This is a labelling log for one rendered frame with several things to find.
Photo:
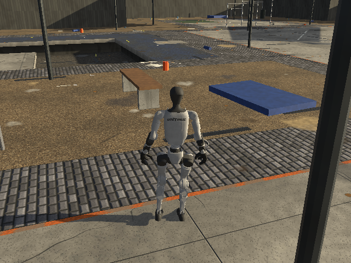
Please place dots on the robot left upper arm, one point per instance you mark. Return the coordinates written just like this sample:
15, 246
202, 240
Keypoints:
156, 123

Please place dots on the robot right forearm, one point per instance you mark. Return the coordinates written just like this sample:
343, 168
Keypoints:
201, 145

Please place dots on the right robot hand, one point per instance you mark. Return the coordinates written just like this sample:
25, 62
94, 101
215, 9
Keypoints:
204, 156

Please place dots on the robot torso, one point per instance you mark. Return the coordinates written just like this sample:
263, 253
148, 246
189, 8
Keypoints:
176, 131

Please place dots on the left robot hand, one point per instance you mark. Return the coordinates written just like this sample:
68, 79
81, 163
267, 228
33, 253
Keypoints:
143, 157

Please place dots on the robot right shin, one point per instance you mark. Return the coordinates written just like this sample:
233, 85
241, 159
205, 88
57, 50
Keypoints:
183, 194

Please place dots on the robot right upper arm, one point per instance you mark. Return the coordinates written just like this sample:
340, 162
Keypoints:
196, 125

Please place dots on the robot left forearm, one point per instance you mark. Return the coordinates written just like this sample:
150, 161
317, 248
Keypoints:
147, 145

